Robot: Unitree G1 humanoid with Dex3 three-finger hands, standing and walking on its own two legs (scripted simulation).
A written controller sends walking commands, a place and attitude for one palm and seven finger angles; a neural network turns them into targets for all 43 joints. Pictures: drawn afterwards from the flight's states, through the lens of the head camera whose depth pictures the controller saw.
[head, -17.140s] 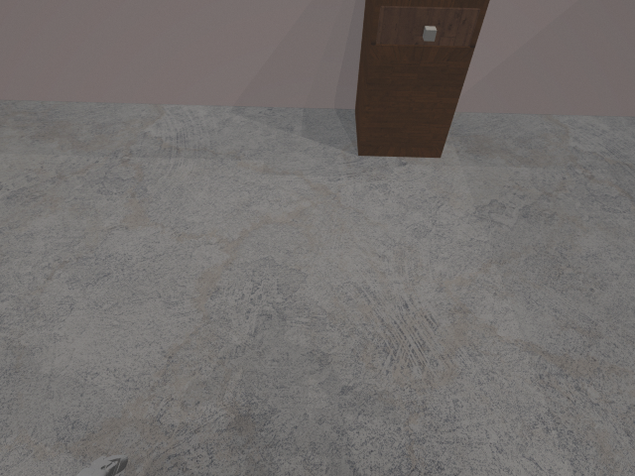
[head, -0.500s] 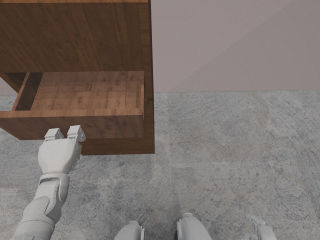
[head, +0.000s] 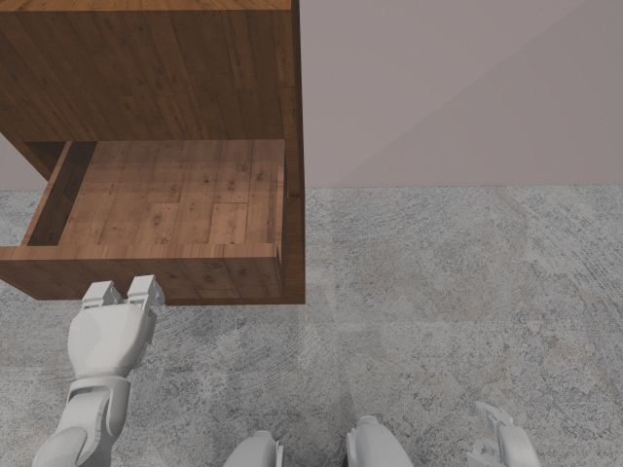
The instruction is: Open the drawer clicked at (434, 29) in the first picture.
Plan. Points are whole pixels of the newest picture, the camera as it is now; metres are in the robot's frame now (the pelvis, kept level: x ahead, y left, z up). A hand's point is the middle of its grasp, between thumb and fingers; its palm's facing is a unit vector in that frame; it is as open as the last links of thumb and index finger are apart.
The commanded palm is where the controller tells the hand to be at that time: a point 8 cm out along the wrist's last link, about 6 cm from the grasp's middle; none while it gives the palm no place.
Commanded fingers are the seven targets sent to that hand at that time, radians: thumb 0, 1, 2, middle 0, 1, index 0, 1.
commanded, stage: pull the drawer open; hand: left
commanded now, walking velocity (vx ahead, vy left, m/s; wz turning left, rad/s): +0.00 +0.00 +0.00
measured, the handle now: (136, 310) +0.32 +0.25 -0.04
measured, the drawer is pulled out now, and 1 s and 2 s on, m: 0.20 0.30 0.30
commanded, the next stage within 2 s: open the thumb to release the handle in 1.00 s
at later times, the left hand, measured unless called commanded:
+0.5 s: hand (121, 389) +0.22 +0.25 -0.05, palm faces -0.06 -0.03 -1.00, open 8.0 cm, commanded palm +0.17 +0.25 +0.00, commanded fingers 0.00 0.90 0.90 -0.40 -1.35 -0.40 -1.35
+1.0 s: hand (113, 430) +0.17 +0.25 -0.05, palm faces -0.10 -0.06 -0.99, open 8.0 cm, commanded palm +0.12 +0.25 +0.00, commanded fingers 0.00 0.90 0.90 -0.40 -1.35 -0.40 -1.35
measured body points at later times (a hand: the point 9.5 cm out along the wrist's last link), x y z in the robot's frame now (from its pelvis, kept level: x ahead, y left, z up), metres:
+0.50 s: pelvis +0.01 +0.00 +0.00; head +0.10 -0.01 +0.44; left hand +0.22 +0.25 +0.00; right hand +0.19 -0.24 -0.12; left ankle -0.03 +0.10 -0.65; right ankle +0.03 -0.11 -0.65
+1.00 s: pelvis +0.00 -0.01 -0.02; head +0.09 -0.02 +0.42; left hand +0.17 +0.25 +0.00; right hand +0.21 -0.23 -0.12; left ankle -0.03 +0.10 -0.65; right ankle +0.03 -0.11 -0.65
